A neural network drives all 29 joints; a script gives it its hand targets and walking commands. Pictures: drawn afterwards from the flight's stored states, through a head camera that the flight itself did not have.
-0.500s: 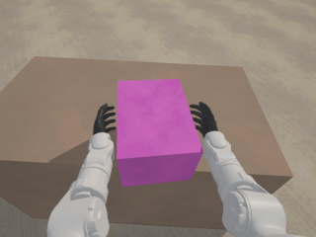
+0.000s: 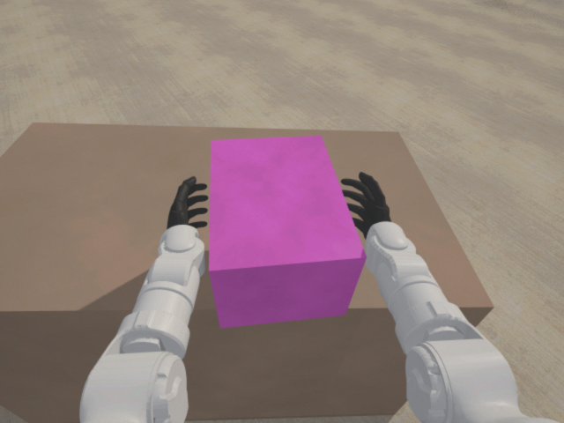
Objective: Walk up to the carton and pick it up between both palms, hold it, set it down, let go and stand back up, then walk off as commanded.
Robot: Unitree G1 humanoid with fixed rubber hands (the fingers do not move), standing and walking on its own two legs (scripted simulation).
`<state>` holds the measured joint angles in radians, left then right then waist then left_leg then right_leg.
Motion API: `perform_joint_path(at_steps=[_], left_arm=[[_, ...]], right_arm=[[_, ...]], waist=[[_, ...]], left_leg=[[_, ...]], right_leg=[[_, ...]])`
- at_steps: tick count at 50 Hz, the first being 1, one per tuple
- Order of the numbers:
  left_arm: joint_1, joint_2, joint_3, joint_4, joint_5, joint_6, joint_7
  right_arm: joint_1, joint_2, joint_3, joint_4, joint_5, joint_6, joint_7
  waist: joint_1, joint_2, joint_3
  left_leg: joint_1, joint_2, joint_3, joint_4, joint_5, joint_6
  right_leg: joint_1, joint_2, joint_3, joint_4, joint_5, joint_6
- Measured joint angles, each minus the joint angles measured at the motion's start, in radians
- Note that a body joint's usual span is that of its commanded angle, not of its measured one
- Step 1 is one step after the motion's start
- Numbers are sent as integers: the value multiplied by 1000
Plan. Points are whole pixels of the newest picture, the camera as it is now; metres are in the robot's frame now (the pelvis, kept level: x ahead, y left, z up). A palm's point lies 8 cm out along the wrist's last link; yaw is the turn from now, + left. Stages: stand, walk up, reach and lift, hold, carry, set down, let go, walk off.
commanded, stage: reach and lift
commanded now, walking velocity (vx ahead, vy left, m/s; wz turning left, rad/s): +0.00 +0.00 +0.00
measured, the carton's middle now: (275, 223) +0.43 +0.07 +0.06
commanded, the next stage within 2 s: hold in 1.62 s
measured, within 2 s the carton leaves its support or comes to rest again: neither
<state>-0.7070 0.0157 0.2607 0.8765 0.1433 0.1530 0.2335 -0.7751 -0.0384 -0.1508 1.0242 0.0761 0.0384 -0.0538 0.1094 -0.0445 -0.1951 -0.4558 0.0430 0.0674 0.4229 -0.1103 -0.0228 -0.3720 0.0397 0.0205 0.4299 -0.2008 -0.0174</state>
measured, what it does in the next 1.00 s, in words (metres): stands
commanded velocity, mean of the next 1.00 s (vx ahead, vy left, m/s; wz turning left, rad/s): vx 0.00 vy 0.00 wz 0.00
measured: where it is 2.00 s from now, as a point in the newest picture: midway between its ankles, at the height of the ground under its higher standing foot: outside the picture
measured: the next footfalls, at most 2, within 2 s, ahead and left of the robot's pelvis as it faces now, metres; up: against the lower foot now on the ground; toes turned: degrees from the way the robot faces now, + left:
none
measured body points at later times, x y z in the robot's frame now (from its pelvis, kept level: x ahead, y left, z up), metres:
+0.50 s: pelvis -0.01 +0.01 +0.00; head -0.04 +0.03 +0.45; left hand +0.38 +0.21 +0.12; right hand +0.41 -0.08 +0.14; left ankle +0.06 +0.12 -0.74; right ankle +0.00 -0.11 -0.74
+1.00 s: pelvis +0.00 +0.01 +0.00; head -0.05 +0.03 +0.45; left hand +0.39 +0.21 +0.17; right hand +0.41 -0.09 +0.17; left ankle +0.06 +0.12 -0.74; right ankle +0.00 -0.11 -0.74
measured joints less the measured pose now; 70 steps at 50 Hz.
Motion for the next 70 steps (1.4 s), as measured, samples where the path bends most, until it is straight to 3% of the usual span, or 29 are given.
perform_joint_path(at_steps=[20,26,39,47,53,58,65,70], left_arm=[[-13,15,0,-72,0,122,-35],[-14,16,0,-109,0,142,-39],[-20,18,6,-151,0,213,-52],[-26,19,-18,-256,0,237,-59],[-37,19,32,-255,9,296,-88],[-35,19,31,-257,12,324,-88],[24,19,-48,-416,13,329,-75],[-12,19,7,-421,38,392,-108]], right_arm=[[2,15,8,-86,-20,114,-36],[6,18,8,-121,8,127,-46],[7,23,8,-152,12,180,-57],[43,21,22,-285,66,186,-83],[29,37,22,-258,14,224,-86],[30,38,22,-253,44,238,-95],[87,21,54,-425,124,246,-116],[47,31,54,-381,70,273,-111]], waist=[[-34,0,43],[-45,0,39],[-51,0,83],[-58,3,43],[-78,3,86],[-79,3,144],[-80,3,66],[-94,3,74]], left_leg=[[80,-5,-2,0,-3,4],[81,-7,-2,0,-3,6],[118,-8,-3,0,-9,9],[121,-8,-5,0,-16,9],[161,-9,-6,0,-21,16],[165,-9,-6,0,-13,16],[163,-9,-7,0,-24,16],[208,-9,-8,-2,-31,16]], right_leg=[[83,-4,0,-6,1,5],[85,-6,0,-7,2,8],[127,-7,0,-16,1,9],[135,-6,0,-28,0,11],[175,-6,0,-29,-4,11],[180,-6,0,-29,2,11],[182,-6,0,-38,-4,11],[226,-5,0,-38,-11,11]])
